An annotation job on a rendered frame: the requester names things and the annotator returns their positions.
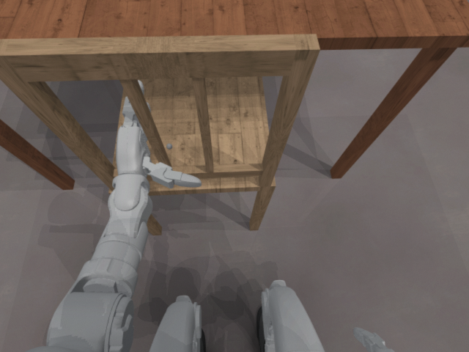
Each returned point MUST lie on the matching table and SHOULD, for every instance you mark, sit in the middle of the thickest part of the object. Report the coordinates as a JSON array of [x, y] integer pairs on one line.
[[439, 27]]

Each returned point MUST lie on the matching robot left upper arm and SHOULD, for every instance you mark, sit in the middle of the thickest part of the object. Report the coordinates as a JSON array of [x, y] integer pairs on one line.
[[92, 322]]

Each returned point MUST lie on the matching robot left hand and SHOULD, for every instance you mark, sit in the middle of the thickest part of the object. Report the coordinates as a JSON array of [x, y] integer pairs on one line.
[[131, 150]]

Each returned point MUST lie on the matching right robot thigh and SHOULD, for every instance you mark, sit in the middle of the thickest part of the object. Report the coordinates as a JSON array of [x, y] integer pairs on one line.
[[292, 327]]

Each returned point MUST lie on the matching robot right hand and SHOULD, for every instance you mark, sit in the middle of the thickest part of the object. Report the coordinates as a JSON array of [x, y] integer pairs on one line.
[[372, 342]]

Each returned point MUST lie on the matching right robot shin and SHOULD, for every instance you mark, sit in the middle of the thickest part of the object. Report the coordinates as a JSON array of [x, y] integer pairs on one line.
[[268, 332]]

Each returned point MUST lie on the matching chair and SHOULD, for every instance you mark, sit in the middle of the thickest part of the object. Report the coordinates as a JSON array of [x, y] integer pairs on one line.
[[205, 93]]

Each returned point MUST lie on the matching left robot forearm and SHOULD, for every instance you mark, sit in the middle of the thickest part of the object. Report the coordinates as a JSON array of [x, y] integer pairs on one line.
[[113, 267]]

